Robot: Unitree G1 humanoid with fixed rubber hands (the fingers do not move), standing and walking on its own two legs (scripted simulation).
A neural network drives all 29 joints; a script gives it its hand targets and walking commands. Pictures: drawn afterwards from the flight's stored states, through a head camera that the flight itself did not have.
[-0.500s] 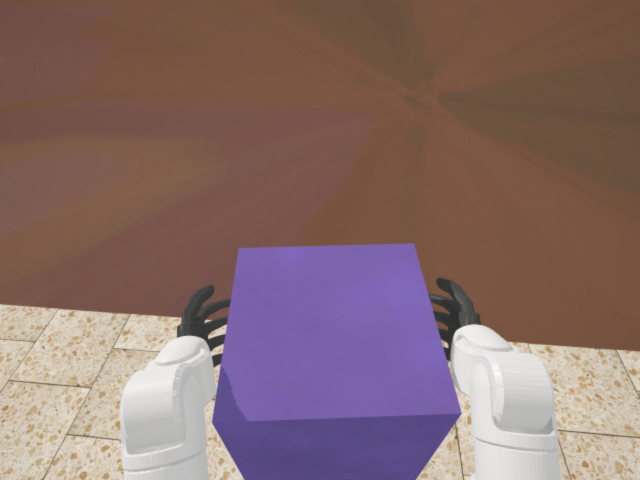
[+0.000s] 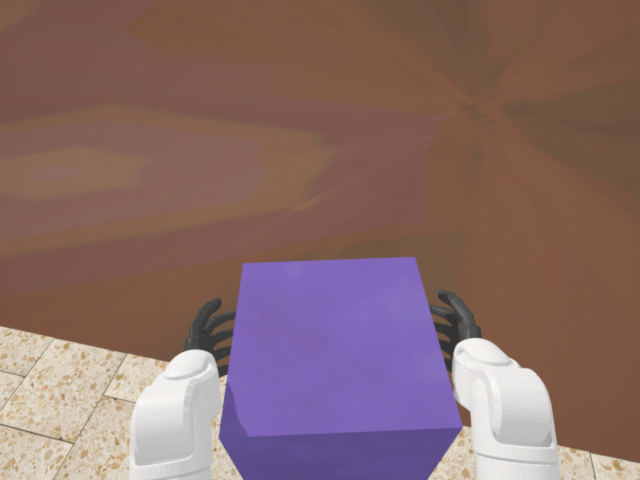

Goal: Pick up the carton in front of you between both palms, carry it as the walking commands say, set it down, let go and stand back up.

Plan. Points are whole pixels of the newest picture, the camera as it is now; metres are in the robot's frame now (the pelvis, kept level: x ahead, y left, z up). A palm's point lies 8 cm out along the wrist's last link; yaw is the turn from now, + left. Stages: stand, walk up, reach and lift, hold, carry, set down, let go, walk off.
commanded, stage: carry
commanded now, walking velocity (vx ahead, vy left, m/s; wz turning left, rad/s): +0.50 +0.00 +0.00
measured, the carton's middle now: (333, 384) +0.26 +0.01 -0.01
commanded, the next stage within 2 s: none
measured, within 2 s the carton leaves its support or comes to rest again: neither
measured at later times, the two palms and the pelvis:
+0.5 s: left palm (240, 98) +0.71 +0.17 +0.14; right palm (414, 101) +0.68 -0.13 +0.14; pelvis +0.33 +0.05 -0.01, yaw -3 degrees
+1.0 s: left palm (256, 32) +1.05 +0.18 +0.13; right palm (382, 25) +1.07 -0.12 +0.13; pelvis +0.66 +0.01 +0.00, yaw -1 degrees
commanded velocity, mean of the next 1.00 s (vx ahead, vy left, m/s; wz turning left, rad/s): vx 0.50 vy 0.00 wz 0.00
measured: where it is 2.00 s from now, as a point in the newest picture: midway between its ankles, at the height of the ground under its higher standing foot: (327, 205)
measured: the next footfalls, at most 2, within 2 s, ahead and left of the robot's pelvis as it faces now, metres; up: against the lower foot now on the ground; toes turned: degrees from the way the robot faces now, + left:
left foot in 0.26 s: +0.38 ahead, +0.11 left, +0.00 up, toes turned +8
right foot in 0.70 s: +0.65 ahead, -0.08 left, +0.02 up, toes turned -9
